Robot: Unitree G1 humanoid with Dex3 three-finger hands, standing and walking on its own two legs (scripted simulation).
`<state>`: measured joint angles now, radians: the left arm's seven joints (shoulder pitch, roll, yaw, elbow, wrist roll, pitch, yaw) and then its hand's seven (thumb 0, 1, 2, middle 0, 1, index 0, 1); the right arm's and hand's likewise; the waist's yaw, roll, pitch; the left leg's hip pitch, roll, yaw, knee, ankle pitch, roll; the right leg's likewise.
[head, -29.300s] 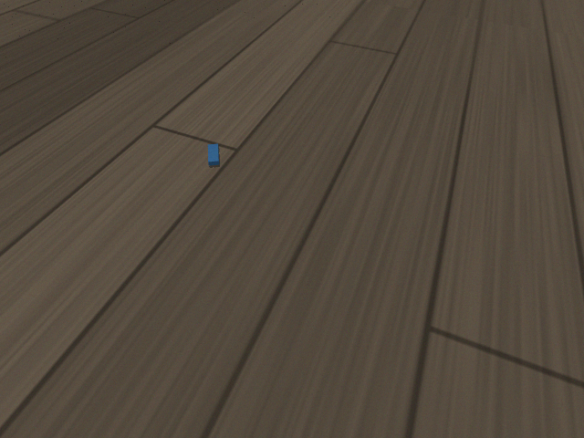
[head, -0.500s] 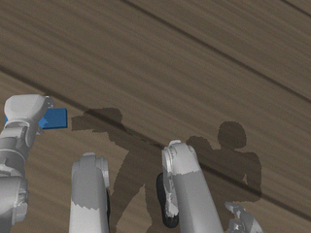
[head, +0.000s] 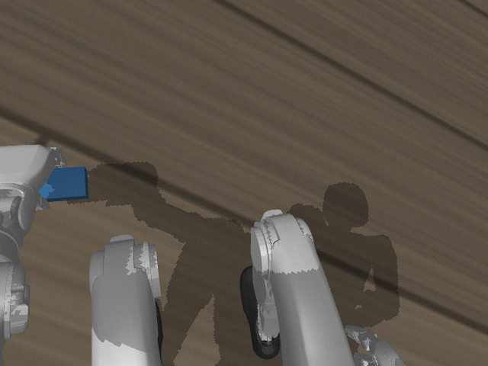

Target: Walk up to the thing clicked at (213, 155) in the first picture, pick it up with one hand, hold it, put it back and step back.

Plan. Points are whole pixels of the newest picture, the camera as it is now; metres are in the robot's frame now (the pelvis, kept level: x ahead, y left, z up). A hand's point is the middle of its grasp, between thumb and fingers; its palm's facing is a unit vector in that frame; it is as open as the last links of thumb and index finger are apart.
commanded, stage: lower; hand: left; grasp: from above
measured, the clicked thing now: (39, 186) +0.44 +0.28 -0.22
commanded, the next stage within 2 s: rest in 0.44 s
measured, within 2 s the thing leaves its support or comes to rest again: rests again in 1.22 s
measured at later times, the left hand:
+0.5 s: hand (47, 191) +0.43 +0.28 -0.24, palm faces -0.47 -0.05 -0.88, open 8.4 cm
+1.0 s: hand (57, 192) +0.44 +0.28 -0.28, palm faces -0.47 -0.09 -0.88, open 8.3 cm
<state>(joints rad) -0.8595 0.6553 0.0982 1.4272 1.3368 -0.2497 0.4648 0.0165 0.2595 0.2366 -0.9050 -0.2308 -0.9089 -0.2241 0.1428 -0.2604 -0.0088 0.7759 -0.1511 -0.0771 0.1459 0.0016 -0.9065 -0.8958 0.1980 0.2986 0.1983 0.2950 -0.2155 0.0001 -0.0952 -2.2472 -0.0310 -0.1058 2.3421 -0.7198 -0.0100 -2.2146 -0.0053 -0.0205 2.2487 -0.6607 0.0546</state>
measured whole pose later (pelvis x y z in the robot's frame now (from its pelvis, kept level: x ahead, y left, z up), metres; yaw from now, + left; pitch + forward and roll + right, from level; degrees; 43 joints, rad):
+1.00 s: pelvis +0.00 +0.00 -0.06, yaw -5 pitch +30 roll -11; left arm -0.90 0.85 0.21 1.66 1.40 -0.31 0.62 0.01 0.24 0.25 -0.93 -0.21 -0.93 -0.21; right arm 0.10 -0.31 0.11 0.79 -0.28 -0.16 0.25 0.00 -0.91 -0.89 0.20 0.30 0.20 0.29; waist -0.31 -0.07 0.06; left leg -2.35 -0.04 -0.20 2.58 -0.76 -0.02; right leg -2.30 0.02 -0.09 2.42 -0.66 0.08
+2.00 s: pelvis +0.00 +0.01 -0.06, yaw -8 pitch +26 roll -14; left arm -0.96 0.93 0.11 1.80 1.37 -0.29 0.73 0.01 0.22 0.31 -0.90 -0.25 -0.89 -0.27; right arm 0.05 -0.35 0.23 0.76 -0.32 -0.27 0.32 0.00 -0.91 -0.90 0.20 0.30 0.20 0.29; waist -0.35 -0.11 0.12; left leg -2.33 -0.03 -0.24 2.61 -0.76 0.00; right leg -2.25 0.05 -0.13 2.39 -0.63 0.08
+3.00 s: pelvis +0.00 +0.01 -0.06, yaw -8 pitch +26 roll -15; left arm -0.95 0.95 0.11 1.75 1.34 -0.30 0.70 0.00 -0.47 0.99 -0.11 -0.97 -0.09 -0.98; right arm 0.06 -0.36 0.24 0.74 -0.30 -0.29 0.32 0.00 -0.89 -0.89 0.20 0.30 0.20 0.30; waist -0.35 -0.12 0.16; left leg -2.32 -0.03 -0.25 2.60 -0.76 -0.01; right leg -2.23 0.04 -0.14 2.38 -0.64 0.08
